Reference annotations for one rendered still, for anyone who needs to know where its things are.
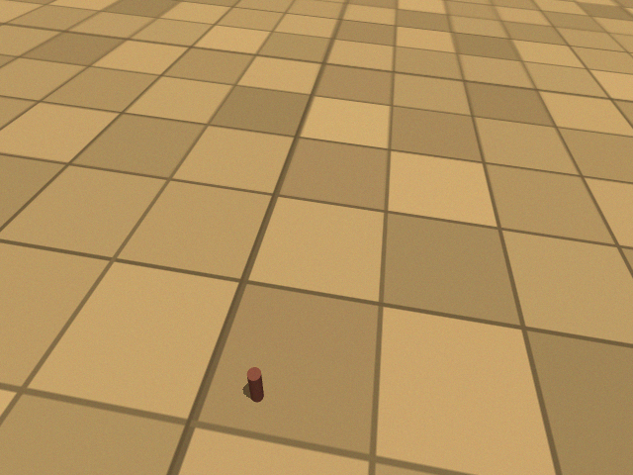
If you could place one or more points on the can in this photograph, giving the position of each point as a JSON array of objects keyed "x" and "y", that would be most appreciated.
[{"x": 255, "y": 384}]

